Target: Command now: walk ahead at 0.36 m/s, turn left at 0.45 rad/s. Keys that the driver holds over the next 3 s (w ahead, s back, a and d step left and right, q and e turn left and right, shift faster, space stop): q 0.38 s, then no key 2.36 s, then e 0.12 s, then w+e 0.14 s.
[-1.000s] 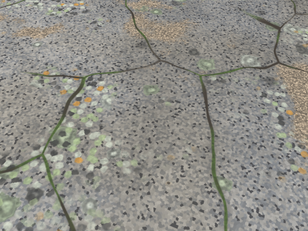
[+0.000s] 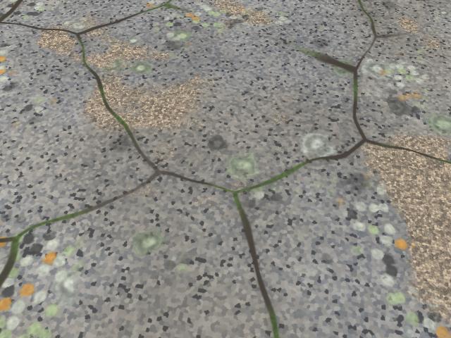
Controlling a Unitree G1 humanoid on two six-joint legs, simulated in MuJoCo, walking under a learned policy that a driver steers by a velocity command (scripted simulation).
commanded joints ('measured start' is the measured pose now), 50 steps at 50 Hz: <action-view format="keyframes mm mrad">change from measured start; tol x32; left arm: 1 10 117 22 -94 12 4 1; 50 -15 96 1 34 -17 75 4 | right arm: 1 74 -98 -24 -24 15 -10 -10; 50 18 -76 49 97 4 32 -50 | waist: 1 15 -5 -55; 50 11 48 -7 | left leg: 1 198 296 -343 -216 648 193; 18 289 203 -473 -4 675 48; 20 180 131 -459 113 550 -19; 22 -71 -130 -173 513 -540 -93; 24 -101 -33 -184 685 -449 -107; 40 326 195 -246 -241 -66 -47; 50 105 188 -235 -250 -84 -47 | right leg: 1 -239 -92 66 18 29 46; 19 -59 -4 87 -705 158 41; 22 361 -485 572 -827 1023 -228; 41 -15 -59 75 -804 106 18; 50 152 -110 113 -874 268 24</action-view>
